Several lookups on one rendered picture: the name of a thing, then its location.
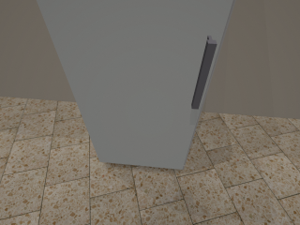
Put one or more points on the fridge door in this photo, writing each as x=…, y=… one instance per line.
x=133, y=66

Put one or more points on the handle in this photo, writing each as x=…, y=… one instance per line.
x=208, y=55

